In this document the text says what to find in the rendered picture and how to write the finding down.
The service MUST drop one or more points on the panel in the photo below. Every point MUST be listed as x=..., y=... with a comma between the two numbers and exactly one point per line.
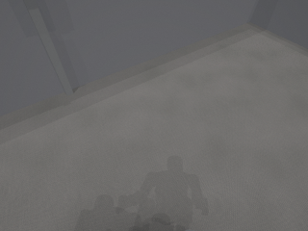
x=33, y=10

